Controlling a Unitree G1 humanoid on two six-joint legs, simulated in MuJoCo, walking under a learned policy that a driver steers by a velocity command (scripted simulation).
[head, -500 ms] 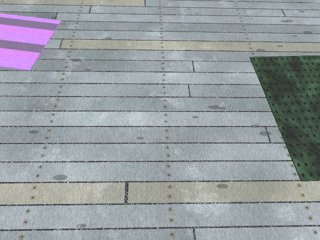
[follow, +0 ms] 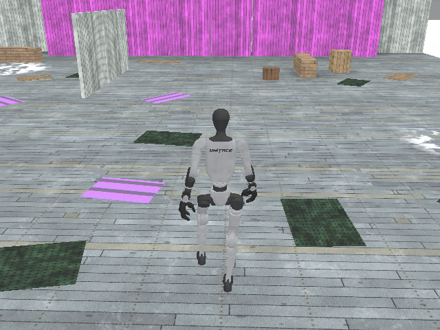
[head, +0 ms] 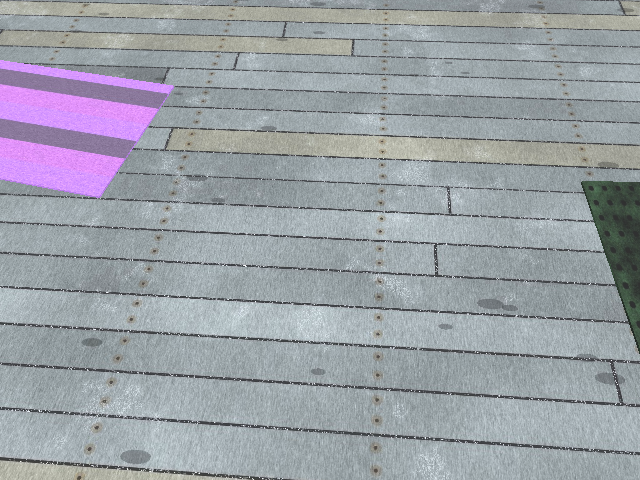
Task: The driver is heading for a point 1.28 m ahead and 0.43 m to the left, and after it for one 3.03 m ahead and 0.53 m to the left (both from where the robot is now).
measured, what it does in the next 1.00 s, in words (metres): walks ahead: left foot, then right foot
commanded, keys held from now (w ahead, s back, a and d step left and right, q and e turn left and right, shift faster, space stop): w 0.66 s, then w+q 0.34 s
